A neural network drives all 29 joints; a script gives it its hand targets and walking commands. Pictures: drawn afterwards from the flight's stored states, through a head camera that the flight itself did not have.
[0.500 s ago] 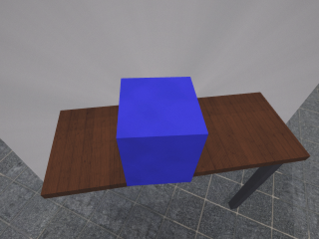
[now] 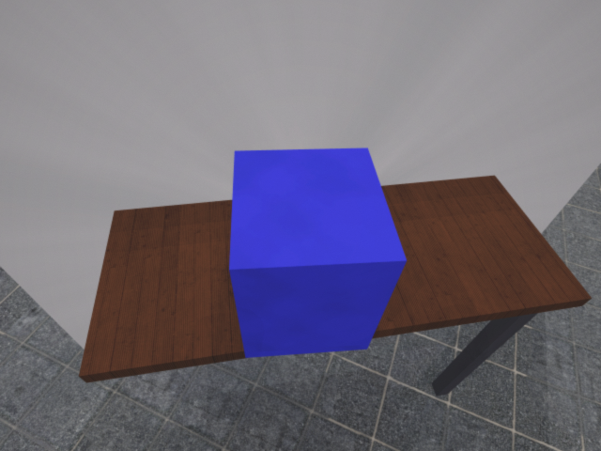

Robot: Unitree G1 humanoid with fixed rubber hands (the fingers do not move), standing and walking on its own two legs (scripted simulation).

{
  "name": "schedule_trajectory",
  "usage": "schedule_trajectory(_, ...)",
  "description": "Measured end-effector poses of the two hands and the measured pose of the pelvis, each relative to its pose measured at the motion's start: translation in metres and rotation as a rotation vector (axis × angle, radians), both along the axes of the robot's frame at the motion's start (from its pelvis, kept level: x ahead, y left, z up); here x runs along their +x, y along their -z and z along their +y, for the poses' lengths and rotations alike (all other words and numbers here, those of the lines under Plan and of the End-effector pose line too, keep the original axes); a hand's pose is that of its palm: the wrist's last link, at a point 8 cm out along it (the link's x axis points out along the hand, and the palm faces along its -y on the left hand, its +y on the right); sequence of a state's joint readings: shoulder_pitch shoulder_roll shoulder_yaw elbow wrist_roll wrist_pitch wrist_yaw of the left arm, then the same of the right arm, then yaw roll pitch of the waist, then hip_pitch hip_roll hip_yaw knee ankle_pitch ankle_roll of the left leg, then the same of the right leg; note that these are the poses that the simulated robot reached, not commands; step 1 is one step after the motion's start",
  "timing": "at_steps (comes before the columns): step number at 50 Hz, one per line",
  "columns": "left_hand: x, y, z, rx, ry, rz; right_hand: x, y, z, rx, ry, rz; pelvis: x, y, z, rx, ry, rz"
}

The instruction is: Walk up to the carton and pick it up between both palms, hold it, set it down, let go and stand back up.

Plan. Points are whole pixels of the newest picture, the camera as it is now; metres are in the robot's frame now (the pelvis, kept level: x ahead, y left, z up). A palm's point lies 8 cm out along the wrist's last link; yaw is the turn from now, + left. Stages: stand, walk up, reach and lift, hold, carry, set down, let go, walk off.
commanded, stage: stand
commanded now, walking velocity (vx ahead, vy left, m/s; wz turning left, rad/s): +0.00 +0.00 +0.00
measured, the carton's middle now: (304, 256) +0.39 -0.01 +0.02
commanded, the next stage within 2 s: none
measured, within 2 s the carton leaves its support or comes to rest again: neither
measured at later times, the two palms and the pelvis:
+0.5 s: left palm out of the picture -0.02 +0.20 -0.15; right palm out of the picture -0.03 -0.19 -0.15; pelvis +0.00 +0.01 +0.00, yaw +0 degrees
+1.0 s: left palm out of the picture -0.02 +0.20 -0.16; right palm out of the picture -0.02 -0.20 -0.15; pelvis +0.01 +0.01 +0.00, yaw +0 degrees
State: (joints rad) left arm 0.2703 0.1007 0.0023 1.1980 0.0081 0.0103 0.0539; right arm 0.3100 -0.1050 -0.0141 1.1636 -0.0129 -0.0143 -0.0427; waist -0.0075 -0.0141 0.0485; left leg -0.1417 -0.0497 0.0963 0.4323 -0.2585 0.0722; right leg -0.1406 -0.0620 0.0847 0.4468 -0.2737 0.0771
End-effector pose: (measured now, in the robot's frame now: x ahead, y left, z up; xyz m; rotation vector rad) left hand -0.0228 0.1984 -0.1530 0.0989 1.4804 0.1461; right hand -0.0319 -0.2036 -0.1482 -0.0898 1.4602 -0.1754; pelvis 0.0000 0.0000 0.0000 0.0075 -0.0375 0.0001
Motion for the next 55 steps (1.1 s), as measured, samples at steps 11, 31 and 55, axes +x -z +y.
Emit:
schedule_trajectory(11, 0.001, 0.003, 0.004, -0.004, -0.007, 0.007, 0.004, -0.001, 0.005, -0.006, 0.003, -0.011, 0.004, 0.000, 0.004, 0.001, -0.002, -0.010)
schedule_trajectory(31, -0.001, 0.001, 0.005, -0.002, -0.003, 0.024, 0.006, 0.000, 0.006, -0.006, 0.001, -0.009, 0.005, 0.000, 0.007, 0.003, -0.007, -0.006)
schedule_trajectory(55, 0.007, 0.001, 0.009, 0.011, 0.006, 0.004, 0.016, -0.004, 0.001, -0.027, 0.020, -0.041, 0.008, 0.000, 0.006, 0.010, -0.004, -0.001)
